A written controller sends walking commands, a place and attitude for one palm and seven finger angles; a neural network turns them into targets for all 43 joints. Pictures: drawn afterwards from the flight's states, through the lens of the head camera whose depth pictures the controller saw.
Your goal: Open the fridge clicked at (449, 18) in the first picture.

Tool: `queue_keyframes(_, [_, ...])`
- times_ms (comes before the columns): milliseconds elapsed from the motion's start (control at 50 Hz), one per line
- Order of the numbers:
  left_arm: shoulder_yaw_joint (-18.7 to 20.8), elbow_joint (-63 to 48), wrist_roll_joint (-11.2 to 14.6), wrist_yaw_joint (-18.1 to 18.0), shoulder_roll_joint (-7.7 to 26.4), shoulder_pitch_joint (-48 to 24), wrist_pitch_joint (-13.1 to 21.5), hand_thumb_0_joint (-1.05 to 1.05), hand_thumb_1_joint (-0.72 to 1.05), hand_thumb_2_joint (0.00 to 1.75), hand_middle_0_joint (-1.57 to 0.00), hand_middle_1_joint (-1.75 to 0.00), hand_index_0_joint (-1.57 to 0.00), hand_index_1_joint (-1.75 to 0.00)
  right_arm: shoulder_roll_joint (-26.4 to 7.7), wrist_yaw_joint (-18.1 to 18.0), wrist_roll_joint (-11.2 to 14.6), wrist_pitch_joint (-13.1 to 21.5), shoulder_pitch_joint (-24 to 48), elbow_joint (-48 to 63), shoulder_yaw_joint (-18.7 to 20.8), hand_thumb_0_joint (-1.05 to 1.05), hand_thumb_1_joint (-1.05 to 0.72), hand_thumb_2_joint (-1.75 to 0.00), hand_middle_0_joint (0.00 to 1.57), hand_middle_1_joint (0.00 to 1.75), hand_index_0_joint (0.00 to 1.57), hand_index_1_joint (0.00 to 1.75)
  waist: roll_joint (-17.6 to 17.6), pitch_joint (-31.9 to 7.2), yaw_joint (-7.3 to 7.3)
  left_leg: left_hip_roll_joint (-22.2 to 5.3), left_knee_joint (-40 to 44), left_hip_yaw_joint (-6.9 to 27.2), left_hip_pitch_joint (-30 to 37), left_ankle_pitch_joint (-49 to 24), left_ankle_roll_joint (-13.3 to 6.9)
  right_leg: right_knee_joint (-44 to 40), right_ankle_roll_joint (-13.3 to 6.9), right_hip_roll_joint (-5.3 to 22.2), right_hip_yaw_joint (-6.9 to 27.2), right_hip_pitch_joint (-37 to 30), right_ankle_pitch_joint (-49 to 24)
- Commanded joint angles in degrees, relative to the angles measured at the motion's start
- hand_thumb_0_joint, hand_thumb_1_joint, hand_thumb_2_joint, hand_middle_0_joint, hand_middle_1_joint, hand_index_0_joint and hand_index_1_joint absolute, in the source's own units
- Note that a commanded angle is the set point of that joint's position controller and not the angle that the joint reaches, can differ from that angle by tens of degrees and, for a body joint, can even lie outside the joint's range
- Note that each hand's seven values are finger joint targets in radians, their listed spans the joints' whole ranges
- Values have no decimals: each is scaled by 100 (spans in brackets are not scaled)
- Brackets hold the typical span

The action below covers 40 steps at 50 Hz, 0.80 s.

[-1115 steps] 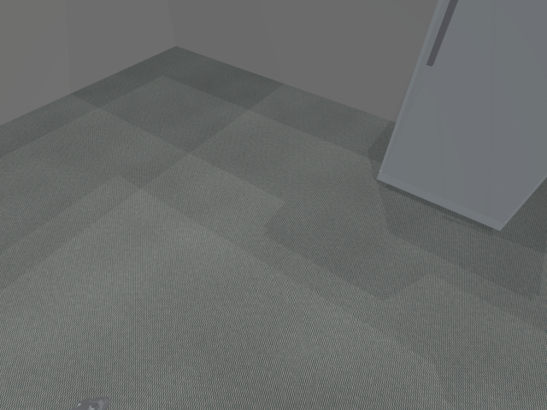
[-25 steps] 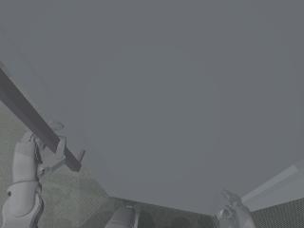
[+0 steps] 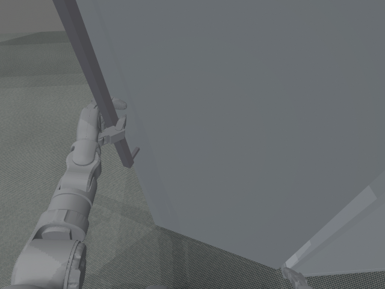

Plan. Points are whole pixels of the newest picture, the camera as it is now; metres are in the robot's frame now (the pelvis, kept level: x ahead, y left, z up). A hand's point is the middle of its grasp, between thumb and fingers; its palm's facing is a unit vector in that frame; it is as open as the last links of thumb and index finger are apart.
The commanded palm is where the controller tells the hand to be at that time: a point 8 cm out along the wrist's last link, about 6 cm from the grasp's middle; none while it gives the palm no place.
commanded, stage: stop walking and hold the door back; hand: left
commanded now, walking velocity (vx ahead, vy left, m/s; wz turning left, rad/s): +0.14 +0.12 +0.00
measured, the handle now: (109, 92) +0.45 +0.21 +0.18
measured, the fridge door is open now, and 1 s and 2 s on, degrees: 66 64 65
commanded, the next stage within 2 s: loosen the grip on the handle in 0.84 s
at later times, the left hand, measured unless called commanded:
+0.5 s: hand (124, 122) +0.43 +0.19 +0.11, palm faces +0.11 -0.97 -0.22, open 5.7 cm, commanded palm +0.39 +0.26 +0.10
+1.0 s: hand (120, 123) +0.43 +0.20 +0.11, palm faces +0.04 -0.97 -0.23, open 5.9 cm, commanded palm +0.38 +0.26 +0.11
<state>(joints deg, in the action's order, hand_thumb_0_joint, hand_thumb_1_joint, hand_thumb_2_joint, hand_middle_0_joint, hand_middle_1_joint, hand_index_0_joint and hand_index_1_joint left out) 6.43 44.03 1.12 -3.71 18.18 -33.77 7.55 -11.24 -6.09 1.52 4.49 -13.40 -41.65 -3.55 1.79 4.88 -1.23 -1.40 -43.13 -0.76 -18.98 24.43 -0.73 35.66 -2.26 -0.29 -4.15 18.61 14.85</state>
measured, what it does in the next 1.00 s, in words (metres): steps on the spot: left foot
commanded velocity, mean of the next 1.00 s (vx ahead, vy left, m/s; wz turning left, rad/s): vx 0.01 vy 0.01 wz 0.00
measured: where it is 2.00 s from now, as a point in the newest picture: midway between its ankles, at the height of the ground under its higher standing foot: outside the picture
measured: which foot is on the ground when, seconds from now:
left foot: up 0.00-0.26, down 0.28-1.00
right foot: down 0.00-1.00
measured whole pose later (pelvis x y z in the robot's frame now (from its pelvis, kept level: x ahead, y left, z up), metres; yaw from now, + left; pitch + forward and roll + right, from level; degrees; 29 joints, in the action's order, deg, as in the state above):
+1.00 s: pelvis +0.04 +0.04 +0.02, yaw -3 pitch +1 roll +1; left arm 8.5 27.9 -0.4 1.6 16.7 -21.0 10.2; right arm -11.9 -4.6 1.2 4.3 -11.5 -37.7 0.2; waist -1.6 1.9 0.2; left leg -2.1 -27.9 -6.6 -14.5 14.0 -0.1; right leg 29.0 0.7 1.4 0.5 17.0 12.8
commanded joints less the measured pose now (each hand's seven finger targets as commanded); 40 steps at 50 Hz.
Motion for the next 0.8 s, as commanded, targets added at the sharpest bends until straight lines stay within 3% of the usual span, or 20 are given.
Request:
queue_keyframes(0, [1156, -648, -48, -143, 2079, -2654, 323, 0, 90, 90, -45, -140, -45, -140, -969, -41, -15, 363, 133, 501, 508, 0, -90, -90, 20, 30, 20, 30, -1311, -1236, 58, -24, -2176, 449, -1816, 253, 76, -2240, -878, 2176, 3348, -1521, 2419])
queue_keyframes(40, [1405, -423, -66, -98, 2258, -2595, 489, 0, 90, 90, -45, -140, -45, -140, -993, -52, -56, 362, 72, 421, 459, 0, -90, -90, 20, 30, 20, 30, -1127, -1319, 81, -66, -1974, 158, -1426, -149, 111, -2033, -655, 1794, 2195, -1122, 1610])
queue_keyframes(80, [1420, -482, -60, -84, 2246, -2429, 581, 0, 90, 90, -45, -140, -45, -140, -980, -76, -55, 420, 89, 488, 441, 0, -90, -90, 20, 30, 20, 30, -1119, -1441, 63, -78, -878, -143, -915, -115, 100, -1886, -576, 1622, 1586, -1132, 974])
queue_keyframes(140, [1586, -807, -24, -107, 2314, -1976, 635, 0, 90, 90, -45, -140, -45, -140, -996, -67, -89, 463, 68, 621, 444, 0, -90, -90, 20, 30, 20, 30, -1350, -1620, -8, 75, 476, -603, -19, -306, 74, -1832, -481, 1395, 1307, -1021, 741])
queue_keyframes(180, [1430, -1281, 39, -95, 2039, -1673, 657, 0, 90, 90, -45, -140, -45, -140, -1004, -40, -69, 499, 92, 693, 483, 0, -90, -90, 20, 30, 20, 30, -897, -1612, 121, 108, 1500, -683, 693, -958, 82, -1569, -358, 1213, 1109, -936, 561])
queue_keyframes(220, [1353, -1739, 49, -61, 1853, -1338, 743, 0, 90, 90, -45, -140, -45, -140, -1116, -16, -75, 478, 65, 785, 552, 0, -90, -90, 20, 30, 20, 30, -415, -1640, 138, -190, 2214, -254, 1115, -1272, -27, -1021, -72, 829, 892, -818, 402])
queue_keyframes(240, [1298, -1955, 57, -44, 1735, -1137, 766, 0, 90, 90, -45, -140, -45, -140, -1195, 5, -55, 459, 127, 860, 591, 0, -90, -90, 20, 30, 20, 30, 98, -1590, 99, -618, 2375, 291, 1112, -1503, -217, -708, 91, 470, 752, -658, 350])
queue_keyframes(260, [1258, -2143, 80, -12, 1643, -1068, 768, 0, 90, 90, -45, -140, -45, -140, -1239, 35, -15, 420, 156, 925, 612, 0, -90, -90, 20, 30, 20, 30, 276, -1608, 39, -937, 2221, 681, 1066, -1966, -402, -386, 193, 178, 614, -597, 116])
queue_keyframes(280, [867, -2196, 129, 65, 1156, -748, 786, 0, 90, 90, -45, -140, -45, -140, -1029, 62, 33, 390, 265, 978, 536, 0, -90, -90, 20, 30, 20, 30, 797, -1611, 102, -1134, 2410, 888, 951, -1743, -555, -131, 272, 70, 387, -570, 317])
queue_keyframes(300, [1139, -2230, 80, 23, 1460, -801, 782, 0, 90, 90, -45, -140, -45, -140, -1023, 44, -7, 348, 294, 968, 504, 0, -90, -90, 20, 30, 20, 30, 1102, -1482, 100, -1343, 2482, 1079, 619, -1780, -694, 35, 301, 29, 245, -682, 367])
queue_keyframes(320, [1420, -2243, 18, -32, 1806, -705, 778, 0, 90, 90, -45, -140, -45, -140, -1090, 26, -24, 318, 254, 932, 549, 0, -90, -90, 20, 30, 20, 30, 988, -1458, 43, -1350, 2329, 953, 497, -1876, -697, -123, 302, 67, 232, -846, 315])
queue_keyframes(340, [1407, -2277, 6, -50, 1792, -536, 743, 0, 90, 90, -45, -140, -45, -140, -1140, 21, -7, 297, 192, 930, 585, 0, -90, -90, 20, 30, 20, 30, 592, -1507, 45, -1187, 2039, 693, 441, -1930, -563, -394, 287, 119, 284, -1031, 12])
queue_keyframes(360, [1128, -2437, 20, -27, 1463, -515, 720, 0, 90, 90, -45, -140, -45, -140, -1092, 26, 8, 302, 207, 991, 574, 0, -90, -90, 20, 30, 20, 30, 304, -1631, 102, -915, 1727, 341, 447, -1953, -365, -641, 242, 245, 448, -1211, -449])
queue_keyframes(400, [1055, -2724, 51, -40, 1406, -361, 672, 0, 90, 90, -45, -140, -45, -140, -1019, 6, 16, 296, 212, 1037, 590, 0, -90, -90, 20, 30, 20, 30, 9, -1739, 189, -516, 1485, -173, 414, -1490, -20, -831, 93, 658, 1038, -1262, -1093])
queue_keyframes(420, [1117, -2681, 67, -66, 1482, -205, 642, 0, 90, 90, -45, -140, -45, -140, -1027, 2, 9, 263, 161, 992, 601, 0, -90, -90, 20, 30, 20, 30, -258, -1748, 184, -392, 1366, -241, 388, -1212, 48, -990, 8, 843, 1337, -1213, -1044])
queue_keyframes(460, [1095, -2712, 72, -89, 1477, -249, 634, 0, 90, 90, -45, -140, -45, -140, -982, -9, -21, 223, 186, 922, 570, 0, -90, -90, 20, 30, 20, 30, -583, -1702, 189, -267, 1348, -244, 475, -1036, 74, -1209, -47, 1015, 1488, -1035, -961])
queue_keyframes(520, [1151, -2719, 90, -101, 1454, -52, 649, 0, 90, 90, -45, -140, -45, -140, -994, -41, -44, 205, 287, 910, 546, 0, -90, -90, 20, 30, 20, 30, -521, -1749, 168, -456, 1633, -116, 878, -1854, 26, -943, 109, 723, 1054, -905, -1438])
queue_keyframes(540, [1000, -2756, 87, -90, 1256, 4, 672, 0, 90, 90, -45, -140, -45, -140, -955, -42, -52, 199, 345, 927, 526, 0, -90, -90, 20, 30, 20, 30, -457, -1802, 162, -526, 1642, -75, 1017, -2108, -11, -873, 161, 633, 939, -863, -1557])
queue_keyframes(620, [863, -2765, 89, -89, 1080, 120, 681, 0, 90, 90, -45, -140, -45, -140, -952, -47, -46, 154, 416, 963, 516, 0, -90, -90, 20, 30, 20, 30, -214, -1867, 149, -678, 1664, -7, 1235, -2804, -40, -708, 228, 465, 702, -797, -1917])
queue_keyframes(780, [716, -3134, 131, -99, 903, 458, 649, 0, 90, 90, -45, -140, -45, -140, -885, -54, -54, 34, 551, 1112, 493, 0, -90, -90, 20, 30, 20, 30, -126, -1785, 162, -569, 1765, -126, 1152, -2682, 13, -859, 203, 483, 704, -892, -2014])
